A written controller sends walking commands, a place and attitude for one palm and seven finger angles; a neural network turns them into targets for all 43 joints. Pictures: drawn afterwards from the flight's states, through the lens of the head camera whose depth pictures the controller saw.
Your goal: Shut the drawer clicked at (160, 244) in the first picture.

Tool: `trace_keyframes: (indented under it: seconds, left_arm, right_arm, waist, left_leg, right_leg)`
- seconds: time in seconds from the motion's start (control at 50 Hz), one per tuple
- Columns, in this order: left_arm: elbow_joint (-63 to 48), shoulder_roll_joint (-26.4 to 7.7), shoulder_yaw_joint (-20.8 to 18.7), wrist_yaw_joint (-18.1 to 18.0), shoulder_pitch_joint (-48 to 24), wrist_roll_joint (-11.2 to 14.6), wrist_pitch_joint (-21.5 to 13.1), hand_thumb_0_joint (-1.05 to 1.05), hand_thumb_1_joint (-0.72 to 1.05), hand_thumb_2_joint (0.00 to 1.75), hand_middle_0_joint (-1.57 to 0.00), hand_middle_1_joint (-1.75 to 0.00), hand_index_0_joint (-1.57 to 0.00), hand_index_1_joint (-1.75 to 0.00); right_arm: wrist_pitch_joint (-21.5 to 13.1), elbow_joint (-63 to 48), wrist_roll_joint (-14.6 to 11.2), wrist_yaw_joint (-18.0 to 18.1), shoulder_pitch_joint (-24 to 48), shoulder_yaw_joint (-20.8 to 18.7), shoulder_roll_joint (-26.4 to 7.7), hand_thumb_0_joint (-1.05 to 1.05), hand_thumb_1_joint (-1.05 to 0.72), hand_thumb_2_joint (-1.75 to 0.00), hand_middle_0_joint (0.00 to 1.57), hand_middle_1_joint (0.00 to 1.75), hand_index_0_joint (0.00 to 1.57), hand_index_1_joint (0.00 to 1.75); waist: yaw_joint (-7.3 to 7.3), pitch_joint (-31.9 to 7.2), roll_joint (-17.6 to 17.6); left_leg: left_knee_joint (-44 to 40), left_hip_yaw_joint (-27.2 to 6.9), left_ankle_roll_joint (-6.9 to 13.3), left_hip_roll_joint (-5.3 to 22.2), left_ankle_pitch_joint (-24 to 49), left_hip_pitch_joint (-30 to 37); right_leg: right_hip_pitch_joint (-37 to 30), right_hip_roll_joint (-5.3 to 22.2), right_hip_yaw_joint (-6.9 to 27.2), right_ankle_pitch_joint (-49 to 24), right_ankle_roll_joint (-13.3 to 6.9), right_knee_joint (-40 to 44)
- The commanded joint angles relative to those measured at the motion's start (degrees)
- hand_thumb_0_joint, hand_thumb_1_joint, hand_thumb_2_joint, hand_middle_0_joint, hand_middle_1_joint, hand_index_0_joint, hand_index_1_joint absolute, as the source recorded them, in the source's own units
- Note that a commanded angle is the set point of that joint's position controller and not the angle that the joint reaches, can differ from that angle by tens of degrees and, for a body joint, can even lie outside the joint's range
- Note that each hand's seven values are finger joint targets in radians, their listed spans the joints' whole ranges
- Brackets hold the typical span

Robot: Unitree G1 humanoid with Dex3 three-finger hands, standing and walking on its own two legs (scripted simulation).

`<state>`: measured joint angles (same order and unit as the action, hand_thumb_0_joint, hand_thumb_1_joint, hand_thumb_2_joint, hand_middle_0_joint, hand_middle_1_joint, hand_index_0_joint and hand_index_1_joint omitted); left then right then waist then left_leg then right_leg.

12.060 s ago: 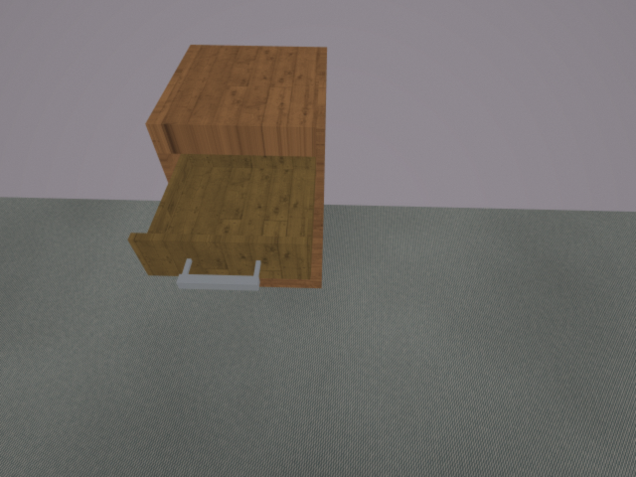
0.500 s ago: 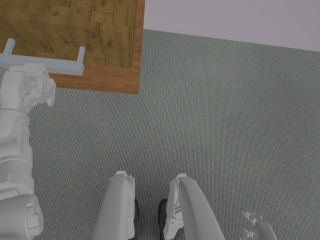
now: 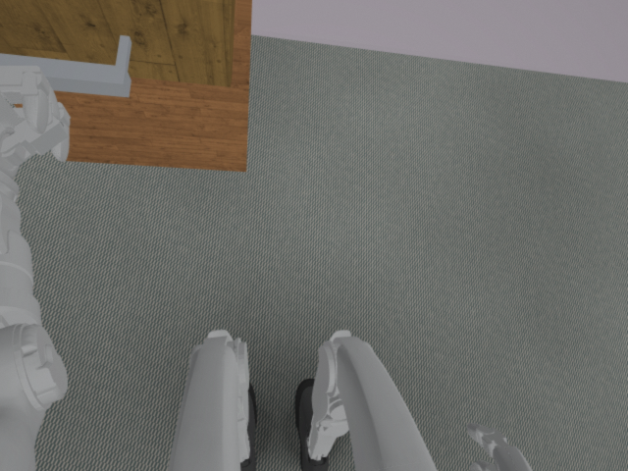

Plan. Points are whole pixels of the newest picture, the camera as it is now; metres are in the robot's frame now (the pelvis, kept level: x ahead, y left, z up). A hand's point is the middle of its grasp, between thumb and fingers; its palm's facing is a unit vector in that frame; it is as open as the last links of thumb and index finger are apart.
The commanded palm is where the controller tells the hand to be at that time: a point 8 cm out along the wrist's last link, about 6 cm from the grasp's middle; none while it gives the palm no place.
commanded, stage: push the drawer shut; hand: left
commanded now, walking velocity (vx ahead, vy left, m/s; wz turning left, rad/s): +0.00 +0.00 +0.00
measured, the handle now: (44, 55) +0.56 +0.31 +0.01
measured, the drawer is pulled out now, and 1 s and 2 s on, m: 0.11 0.00 0.00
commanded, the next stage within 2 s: pull the fist back off the drawer in 1.26 s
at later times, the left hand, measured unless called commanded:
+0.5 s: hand (63, 79) +0.54 +0.29 +0.01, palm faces +0.05 -1.00 -0.04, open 3.3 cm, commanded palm +0.56 +0.27 +0.01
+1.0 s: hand (73, 36) +0.59 +0.29 +0.01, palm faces +0.07 -1.00 -0.05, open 3.4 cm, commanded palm +0.62 +0.24 +0.01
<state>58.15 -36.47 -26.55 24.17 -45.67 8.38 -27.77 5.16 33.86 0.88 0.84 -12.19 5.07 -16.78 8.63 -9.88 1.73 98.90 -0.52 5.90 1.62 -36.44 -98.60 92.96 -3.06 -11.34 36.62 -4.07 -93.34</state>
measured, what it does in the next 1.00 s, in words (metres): stands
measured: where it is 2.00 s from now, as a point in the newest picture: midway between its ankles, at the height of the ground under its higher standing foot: (277, 446)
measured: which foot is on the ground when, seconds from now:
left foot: down 0.00-1.00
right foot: down 0.00-1.00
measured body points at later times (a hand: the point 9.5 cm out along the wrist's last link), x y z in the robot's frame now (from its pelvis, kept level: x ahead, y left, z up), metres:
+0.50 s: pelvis -0.01 +0.01 -0.01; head +0.22 +0.08 +0.37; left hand +0.53 +0.34 +0.01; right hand +0.03 -0.27 -0.10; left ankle +0.05 +0.07 -0.51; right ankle +0.05 -0.09 -0.51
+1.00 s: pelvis -0.01 +0.01 -0.02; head +0.25 +0.09 +0.34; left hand +0.58 +0.34 +0.02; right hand -0.01 -0.26 -0.09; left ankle +0.05 +0.07 -0.51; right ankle +0.05 -0.09 -0.51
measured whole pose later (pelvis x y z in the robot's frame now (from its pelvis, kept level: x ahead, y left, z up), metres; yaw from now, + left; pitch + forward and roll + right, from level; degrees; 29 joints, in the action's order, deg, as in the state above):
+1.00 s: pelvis -0.01 +0.01 -0.02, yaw -4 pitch +40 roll -13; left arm 67.9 -52.9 -27.1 20.4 -71.3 -2.0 -19.0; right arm 7.4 32.3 3.4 0.0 -17.1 9.4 -15.9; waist 17.9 -5.7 2.2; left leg 101.9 -2.3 6.7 2.3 -35.6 -106.9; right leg 100.0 -3.8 -13.2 34.9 -3.3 -94.1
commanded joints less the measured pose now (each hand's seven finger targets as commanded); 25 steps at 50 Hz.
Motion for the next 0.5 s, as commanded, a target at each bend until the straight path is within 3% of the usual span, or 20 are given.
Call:
trace_keyframes:
  seconds: [0.0,0.14,0.2,0.26,0.48]
  left_arm:
    - [-10.42,-16.15,-1.55,-0.63,-23.98,0.78,-2.74,0.00,0.90,0.90,-1.40,-1.60,-1.40,-1.60]
    - [-9.31,-20.01,-2.71,-1.24,-29.23,-0.61,-1.74,0.00,0.90,0.90,-1.40,-1.60,-1.40,-1.60]
    - [-7.65,-20.21,-2.04,-1.64,-31.56,-1.05,-0.97,0.00,0.90,0.90,-1.40,-1.60,-1.40,-1.60]
    - [-7.89,-21.26,-2.08,-1.93,-33.29,-1.73,-0.70,0.00,0.90,0.90,-1.40,-1.60,-1.40,-1.60]
    - [-6.07,-24.32,-2.30,-2.81,-39.20,-3.73,1.03,0.00,0.90,0.90,-1.40,-1.60,-1.40,-1.60]
  right_arm:
    - [-0.30,-1.96,0.25,0.74,-10.41,-4.14,-12.78,0.00,-0.90,-0.90,0.20,0.30,0.20,0.30]
    - [0.23,-1.66,0.64,0.82,-11.77,-3.57,-13.25,0.00,-0.90,-0.90,0.20,0.30,0.20,0.30]
    - [0.38,-1.52,0.74,0.87,-12.06,-3.21,-13.23,0.00,-0.90,-0.90,0.20,0.30,0.20,0.30]
    - [0.54,-1.50,0.89,0.77,-12.64,-3.05,-13.55,0.00,-0.90,-0.90,0.20,0.30,0.20,0.30]
    - [1.13,-1.21,1.41,0.47,-14.99,-2.33,-14.02,0.00,-0.90,-0.90,0.20,0.30,0.20,0.30]
  waist:
    - [1.94,-34.65,14.07]
    - [2.80,-36.06,16.21]
    - [3.91,-34.11,15.40]
    - [3.95,-35.20,17.72]
    - [5.88,-35.32,20.26]
  left_leg:
    - [-11.79,-10.99,-4.11,1.29,21.06,36.42]
    - [-11.52,-11.99,-4.26,1.52,21.08,37.47]
    - [-11.23,-11.88,-3.92,1.52,18.87,35.12]
    - [-11.71,-12.81,-4.37,1.80,19.22,37.24]
    - [-11.63,-14.64,-4.93,2.48,20.70,39.21]
  right_leg:
    - [-7.38,-0.56,7.27,-12.77,1.49,9.70]
    - [-5.77,-0.61,6.85,-12.82,1.43,9.02]
    - [-5.50,-0.67,6.90,-12.02,1.56,9.20]
    - [-3.85,-0.69,6.54,-12.08,1.41,8.72]
    - [-1.03,-0.72,5.70,-13.03,1.42,7.93]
